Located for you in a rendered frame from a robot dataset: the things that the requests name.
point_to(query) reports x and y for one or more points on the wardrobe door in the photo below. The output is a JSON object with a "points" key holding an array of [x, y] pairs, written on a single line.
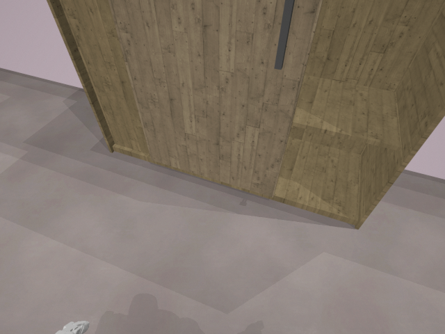
{"points": [[202, 74], [93, 28]]}

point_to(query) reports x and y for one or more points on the handle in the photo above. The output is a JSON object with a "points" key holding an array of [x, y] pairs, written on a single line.
{"points": [[284, 33]]}

